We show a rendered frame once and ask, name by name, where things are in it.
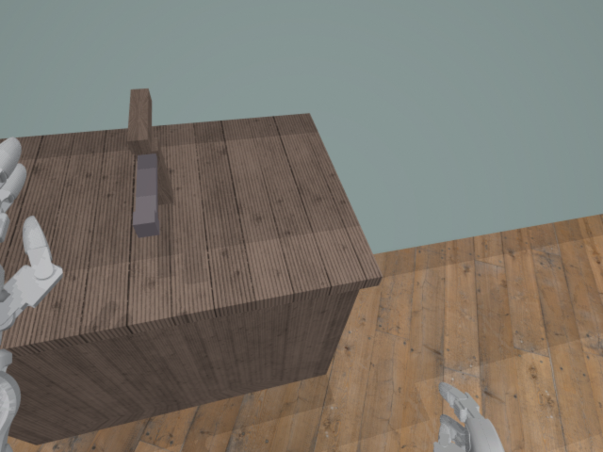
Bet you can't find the left robot forearm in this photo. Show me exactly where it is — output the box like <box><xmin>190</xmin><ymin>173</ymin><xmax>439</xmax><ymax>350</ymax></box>
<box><xmin>0</xmin><ymin>348</ymin><xmax>21</xmax><ymax>452</ymax></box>

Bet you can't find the right robot hand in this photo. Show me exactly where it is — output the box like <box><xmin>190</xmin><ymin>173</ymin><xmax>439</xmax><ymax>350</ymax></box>
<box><xmin>433</xmin><ymin>382</ymin><xmax>505</xmax><ymax>452</ymax></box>

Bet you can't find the counter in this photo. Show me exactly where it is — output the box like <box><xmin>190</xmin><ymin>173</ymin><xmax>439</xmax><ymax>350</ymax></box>
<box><xmin>0</xmin><ymin>89</ymin><xmax>383</xmax><ymax>445</ymax></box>

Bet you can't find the tap lever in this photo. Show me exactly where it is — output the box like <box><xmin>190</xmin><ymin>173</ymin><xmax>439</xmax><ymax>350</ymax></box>
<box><xmin>133</xmin><ymin>153</ymin><xmax>159</xmax><ymax>238</ymax></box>

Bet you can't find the left robot hand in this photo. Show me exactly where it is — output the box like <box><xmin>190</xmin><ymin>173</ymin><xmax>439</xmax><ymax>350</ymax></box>
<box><xmin>0</xmin><ymin>137</ymin><xmax>63</xmax><ymax>346</ymax></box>

